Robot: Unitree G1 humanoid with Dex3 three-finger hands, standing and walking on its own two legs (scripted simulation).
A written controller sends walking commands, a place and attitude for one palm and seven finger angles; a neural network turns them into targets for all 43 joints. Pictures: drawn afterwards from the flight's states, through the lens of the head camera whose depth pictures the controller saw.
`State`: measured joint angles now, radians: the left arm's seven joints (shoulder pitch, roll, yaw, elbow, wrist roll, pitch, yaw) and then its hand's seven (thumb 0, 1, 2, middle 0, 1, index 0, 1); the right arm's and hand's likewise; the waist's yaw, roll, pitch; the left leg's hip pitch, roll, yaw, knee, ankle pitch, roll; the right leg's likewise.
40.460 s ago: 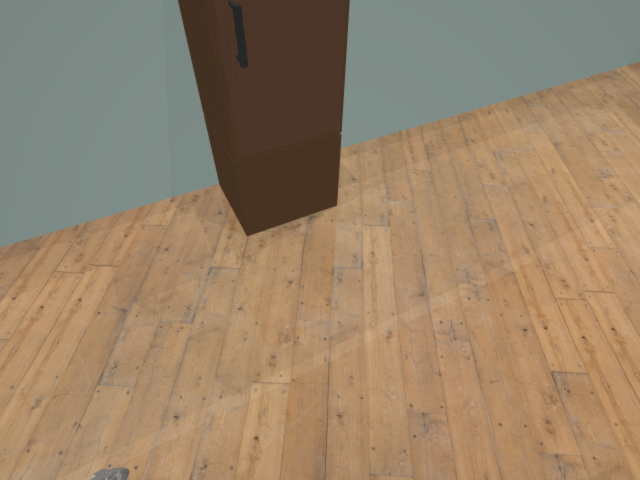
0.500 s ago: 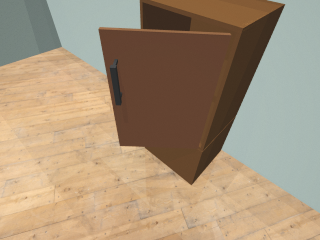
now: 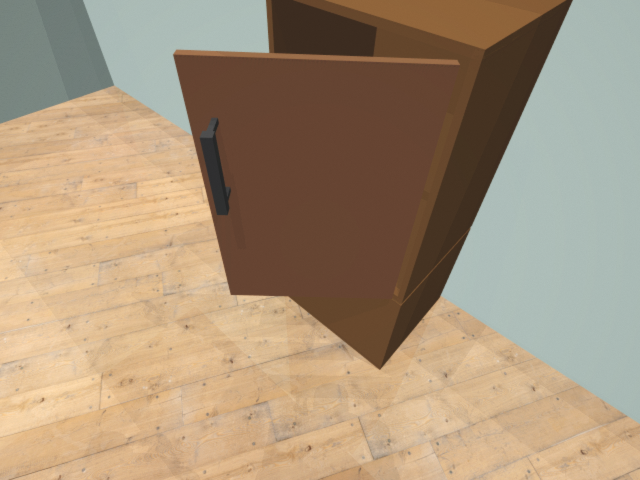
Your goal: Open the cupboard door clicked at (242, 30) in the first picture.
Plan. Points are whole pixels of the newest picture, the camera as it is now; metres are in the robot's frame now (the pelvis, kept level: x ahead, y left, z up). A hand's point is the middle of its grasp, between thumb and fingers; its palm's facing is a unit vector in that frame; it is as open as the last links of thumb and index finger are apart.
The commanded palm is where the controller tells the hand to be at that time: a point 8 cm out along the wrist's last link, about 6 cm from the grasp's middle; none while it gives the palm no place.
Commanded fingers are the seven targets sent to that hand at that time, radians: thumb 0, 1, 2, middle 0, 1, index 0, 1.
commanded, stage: come to a stop and stand still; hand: left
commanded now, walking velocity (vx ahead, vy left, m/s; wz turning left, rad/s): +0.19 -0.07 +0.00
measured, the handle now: (218, 168) +0.57 +0.22 +0.07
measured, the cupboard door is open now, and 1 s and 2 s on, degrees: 41 41 41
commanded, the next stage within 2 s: look again from close up in 1.24 s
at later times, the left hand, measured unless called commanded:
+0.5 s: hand out of the picture +0.09 +0.17 -0.18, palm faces +0.02 -0.98 -0.22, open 7.3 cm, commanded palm none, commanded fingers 0.00 0.90 0.90 -0.20 -0.30 -0.20 -0.30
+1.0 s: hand out of the picture +0.00 +0.18 -0.17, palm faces +0.03 -0.97 -0.23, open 7.4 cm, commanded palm none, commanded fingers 0.00 0.90 0.90 -0.20 -0.30 -0.20 -0.30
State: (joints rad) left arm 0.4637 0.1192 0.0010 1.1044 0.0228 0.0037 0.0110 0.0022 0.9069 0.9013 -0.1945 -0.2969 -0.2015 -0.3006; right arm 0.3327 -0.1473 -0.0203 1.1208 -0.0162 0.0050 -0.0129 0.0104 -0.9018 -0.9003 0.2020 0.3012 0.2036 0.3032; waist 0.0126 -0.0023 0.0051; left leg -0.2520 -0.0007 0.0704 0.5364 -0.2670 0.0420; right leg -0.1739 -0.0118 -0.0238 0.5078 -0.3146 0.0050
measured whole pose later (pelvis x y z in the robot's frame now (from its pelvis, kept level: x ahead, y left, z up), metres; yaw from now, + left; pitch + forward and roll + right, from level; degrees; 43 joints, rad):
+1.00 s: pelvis +0.00 +0.00 +0.00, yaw +0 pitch -2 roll +1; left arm 0.34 0.17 0.00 1.02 0.02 0.02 0.03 0.00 0.91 0.90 -0.19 -0.30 -0.20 -0.30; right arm 0.28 -0.19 -0.01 0.98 -0.03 0.02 0.00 0.01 -0.91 -0.90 0.20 0.30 0.20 0.30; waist 0.00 0.01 0.00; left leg -0.23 -0.01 0.12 0.51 -0.25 0.05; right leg -0.30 -0.06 -0.06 0.53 -0.20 0.00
